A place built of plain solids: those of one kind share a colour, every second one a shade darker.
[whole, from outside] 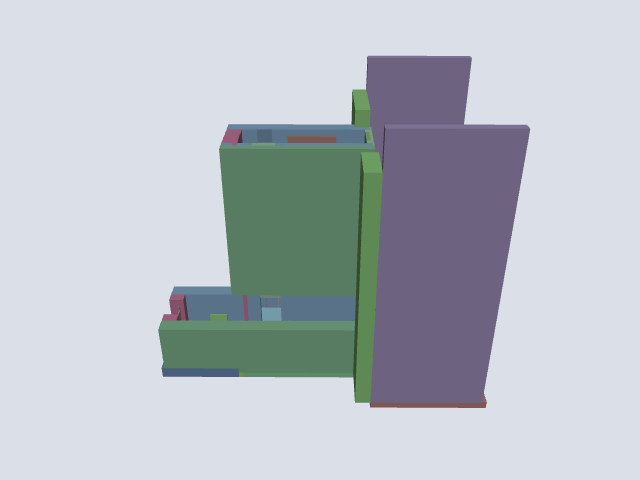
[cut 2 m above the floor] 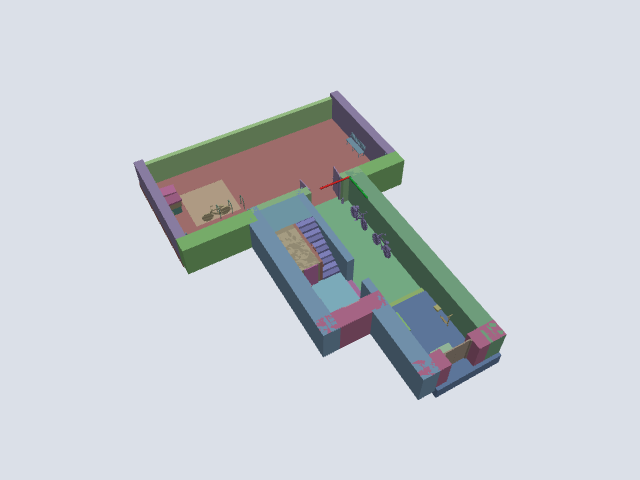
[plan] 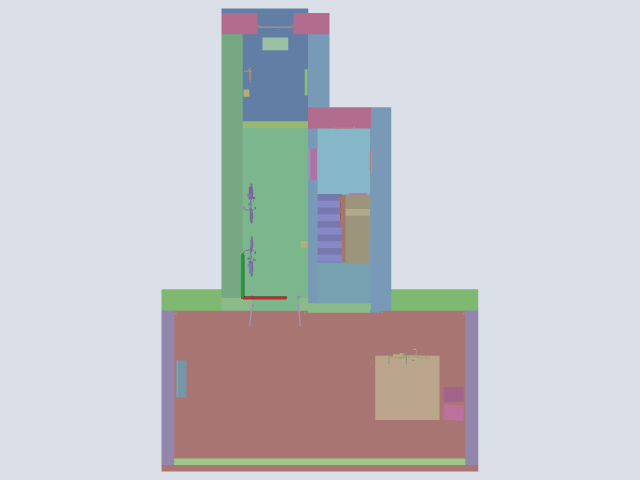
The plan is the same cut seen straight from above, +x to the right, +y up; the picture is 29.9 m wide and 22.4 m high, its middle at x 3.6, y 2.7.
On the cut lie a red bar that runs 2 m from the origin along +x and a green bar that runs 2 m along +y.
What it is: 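A city tenement of about 1900; a carriage passage leads from the street door to a walled yard, and an arch opens on a stairwell of three storeys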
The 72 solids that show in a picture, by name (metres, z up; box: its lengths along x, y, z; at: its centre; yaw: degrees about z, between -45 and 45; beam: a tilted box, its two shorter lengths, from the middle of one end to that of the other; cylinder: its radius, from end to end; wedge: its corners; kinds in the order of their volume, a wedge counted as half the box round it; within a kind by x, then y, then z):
{
 "wall_east_1": {"box": [0.45, 6.11, 14.95], "at": [3.27, 2.46, 7.37]},
 "wall_east_2": {"box": [0.45, 1.93, 14.95], "at": [3.27, 7.93, 7.37]},
 "wall_east_3": {"box": [1.0, 4.5, 3.68], "at": [3.54, 11.05, 1.74]},
 "wall_east_4": {"box": [0.3, 6.51, 14.95], "at": [6.08, 2.65, 7.37]},
 "wall_east_5": {"box": [0.3, 1.02, 0.88], "at": [6.08, 6.4, 14.41]},
 "wall_east_6": {"box": [0.3, 2.01, 14.95], "at": [6.08, 7.89, 7.37]},
 "wall_east_7": {"box": [0.96, 9.5, 14.95], "at": [6.45, 4.15, 7.37]},
 "wing_1": {"box": [0.6, 7.21, 18.55], "at": [-3.5, -4.2, 9.17]},
 "wing_2": {"box": [0.6, 7.21, 18.55], "at": [10.68, -4.2, 9.17]},
 "wall_west_1": {"box": [1.0, 13.9, 3.68], "at": [-0.5, 6.35, 1.74]},
 "wall_west_2": {"box": [1.0, 9.6, 10.97], "at": [2.99, 4.1, 9.36]},
 "front_1": {"box": [2.81, 1.0, 16.15], "at": [-2.4, -0.1, 7.97]},
 "front_2": {"box": [4.61, 1.0, 16.15], "at": [8.68, -0.1, 7.97]},
 "wall_north_1": {"box": [1.68, 1.0, 3.68], "at": [-0.16, 12.8, 1.74]},
 "wall_north_2": {"box": [1.68, 1.0, 3.68], "at": [3.2, 12.8, 1.74]},
 "wall_north_3": {"box": [1.18, 0.3, 14.95], "at": [3.63, 8.05, 7.37]},
 "wall_north_4": {"box": [3.89, 0.96, 14.95], "at": [4.99, 8.42, 7.37]},
 "flightB_1": {"box": [1.15, 3.2, 2.81], "at": [5.37, 3.22, 0.9]},
 "flightB_2": {"box": [1.15, 2.88, 2.97], "at": [5.37, 3.38, 0.99]},
 "flightB_3": {"box": [1.15, 2.57, 3.13], "at": [5.37, 3.54, 1.07]},
 "flightB_4": {"box": [1.15, 2.25, 3.3], "at": [5.37, 3.69, 1.15]},
 "flightB_5": {"box": [1.15, 1.94, 3.46], "at": [5.37, 3.85, 1.23]},
 "flightB_6": {"box": [1.15, 1.62, 3.62], "at": [5.37, 4.01, 1.31]},
 "flightB_7": {"box": [1.15, 1.31, 3.79], "at": [5.37, 4.17, 1.39]},
 "flightB_8": {"box": [1.15, 0.99, 3.95], "at": [5.37, 4.33, 1.48]},
 "flightB_9": {"box": [1.15, 0.68, 4.12], "at": [5.37, 4.48, 1.56]},
 "floor_yard_1": {"box": [9.98, 7.51, 0.5], "at": [1.19, -4.34, -0.27]},
 "floor_yard_2": {"box": [3.02, 2.4, 0.5], "at": [7.68, -6.9, -0.27]},
 "floor_yard_3": {"box": [3.02, 2.11, 0.5], "at": [7.68, -1.65, -0.27]},
 "floor_yard_4": {"box": [1.8, 7.51, 0.5], "at": [10.08, -4.34, -0.27]},
 "flightA_1": {"box": [1.15, 0.36, 2.48], "at": [4.05, 1.83, 0.74]},
 "flightA_2": {"box": [1.15, 0.68, 2.32], "at": [4.05, 1.99, 0.66]},
 "flightA_3": {"box": [1.15, 0.99, 2.16], "at": [4.05, 2.15, 0.58]},
 "flightA_4": {"box": [1.15, 1.31, 1.99], "at": [4.05, 2.3, 0.5]},
 "flightA_5": {"box": [1.15, 1.62, 1.82], "at": [4.05, 2.46, 0.41]},
 "flightA_6": {"box": [1.15, 1.94, 1.66], "at": [4.05, 2.62, 0.33]},
 "flightA_7": {"box": [1.15, 2.25, 1.49], "at": [4.05, 2.77, 0.25]},
 "flightA_8": {"box": [1.15, 2.57, 1.33], "at": [4.05, 2.93, 0.17]},
 "flightA_9": {"box": [1.15, 2.88, 1.17], "at": [4.05, 3.09, 0.08]},
 "flightA_10": {"box": [1.15, 3.2, 1.0], "at": [4.05, 3.25, 0.0]},
 "wall_south_1": {"box": [1.41, 0.6, 3.68], "at": [-0.3, -0.3, 1.74]},
 "wall_south_2": {"box": [0.42, 0.6, 3.68], "at": [2.84, -0.3, 1.74]},
 "wall_south_3": {"box": [0.9, 0.3, 14.95], "at": [3.49, -0.4, 7.37]},
 "wall_south_4": {"box": [3.34, 0.18, 14.95], "at": [4.71, -0.61, 7.37]},
 "wall_south_5": {"box": [1.56, 0.3, 3.15], "at": [4.71, -0.4, 1.47]},
 "wall_south_6": {"box": [1.56, 0.3, 2.55], "at": [4.71, -0.4, 13.58]},
 "wall_south_7": {"box": [0.9, 0.3, 14.95], "at": [5.93, -0.4, 7.37]},
 "floor_1": {"box": [2.46, 1.92, 2.65], "at": [4.71, 0.7, 0.82]},
 "floor_2": {"box": [2.95, 3.6, 0.83], "at": [4.96, 6.6, -0.09]},
 "floor_passage_1": {"box": [4.05, 8.53, 0.5], "at": [1.02, 3.67, -0.25]},
 "floor_vestibule_1": {"box": [4.05, 5.26, 0.77], "at": [1.02, 10.87, -0.12]},
 "wall_spine_1": {"box": [0.18, 3.15, 14.95], "at": [4.71, 3.23, 7.37]},
 "wall_over_arch_1": {"box": [0.45, 1.48, 11.55], "at": [3.27, 6.24, 9.07]},
 "yard_wall_1": {"box": [13.6, 0.3, 1.81], "at": [3.59, -7.65, 0.8]},
 "gravel_patch_1": {"box": [3.0, 3.0, 0.1], "at": [7.68, -4.2, -0.07]},
 "cross_step_1": {"box": [4.05, 0.33, 0.64], "at": [1.02, 8.09, -0.18]},
 "entry_1": {"box": [0.36, 1.48, 0.67], "at": [3.32, 6.24, -0.17]},
 "street_door_1": {"box": [0.1, 0.13, 2.75], "at": [0.73, 12.68, 1.65]},
 "street_door_2": {"box": [0.76, 0.07, 2.47], "at": [1.14, 12.63, 1.51]},
 "street_door_3": {"box": [0.76, 0.07, 2.47], "at": [1.9, 12.63, 1.51]},
 "yard_bin_high_1": {"box": [0.76, 0.62, 0.46], "at": [9.8, -4.52, 0.77], "yaw": 1.6},
 "yard_bin_low_1": {"box": [0.63, 0.55, 0.56], "at": [9.8, -4.52, 0.26], "yaw": 1.6},
 "yard_bin_lid_1": {"box": [0.94, 0.72, 0.12], "at": [9.83, -5.36, 1.06], "yaw": -4.4},
 "yard_bin_lid_2": {"box": [0.94, 0.72, 0.12], "at": [9.83, -4.52, 1.06], "yaw": 1.6},
 "gate_leaf_1": {"box": [0.06, 1.04, 2.26], "at": [0.38, -0.82, 1.13], "yaw": -7.0},
 "cellar_door_1": {"box": [0.85, 0.07, 1.94], "at": [5.37, 4.84, 1.31]},
 "floor_entry_1": {"box": [0.16, 1.48, 0.5], "at": [3.11, 6.24, -0.25]},
 "letterbox_bank_1": {"box": [0.13, 1.22, 0.68], "at": [2.96, 10.05, 1.51]},
 "mat_street_1": {"box": [1.2, 0.6, 0.06], "at": [1.52, 11.85, 0.25]},
 "parcel_1": {"box": [0.27, 0.34, 0.17], "at": [0.16, 9.56, 0.31], "yaw": 3.1},
 "parcel_2": {"box": [0.31, 0.31, 0.3], "at": [2.86, 2.5, 0.1], "yaw": 0.8},
 "bench_yard_1": {"box": [0.4, 1.74, 0.031], "at": [-2.83, -3.79, 0.41]}
}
